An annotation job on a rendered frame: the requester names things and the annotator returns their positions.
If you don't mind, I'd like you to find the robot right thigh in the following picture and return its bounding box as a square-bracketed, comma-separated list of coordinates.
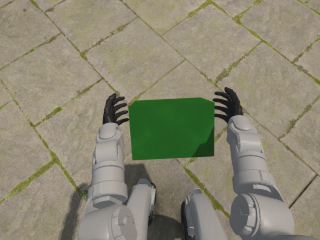
[184, 193, 229, 240]

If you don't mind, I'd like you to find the left robot hand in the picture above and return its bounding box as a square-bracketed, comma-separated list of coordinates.
[102, 93, 129, 126]

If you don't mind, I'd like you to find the robot right shin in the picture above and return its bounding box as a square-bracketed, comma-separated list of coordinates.
[187, 188, 208, 236]

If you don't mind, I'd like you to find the right robot hand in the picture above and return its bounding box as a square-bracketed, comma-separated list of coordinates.
[213, 87, 243, 124]

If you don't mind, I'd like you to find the robot left forearm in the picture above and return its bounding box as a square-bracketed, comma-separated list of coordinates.
[78, 122, 128, 240]

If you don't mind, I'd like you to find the robot right forearm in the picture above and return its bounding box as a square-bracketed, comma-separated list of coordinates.
[226, 115, 295, 233]

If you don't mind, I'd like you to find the carton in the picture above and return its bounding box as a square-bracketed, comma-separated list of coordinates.
[128, 97, 215, 161]

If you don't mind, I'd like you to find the robot left upper arm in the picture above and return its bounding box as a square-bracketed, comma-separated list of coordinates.
[78, 203, 138, 240]

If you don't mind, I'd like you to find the robot right upper arm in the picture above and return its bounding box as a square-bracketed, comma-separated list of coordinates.
[229, 192, 319, 240]

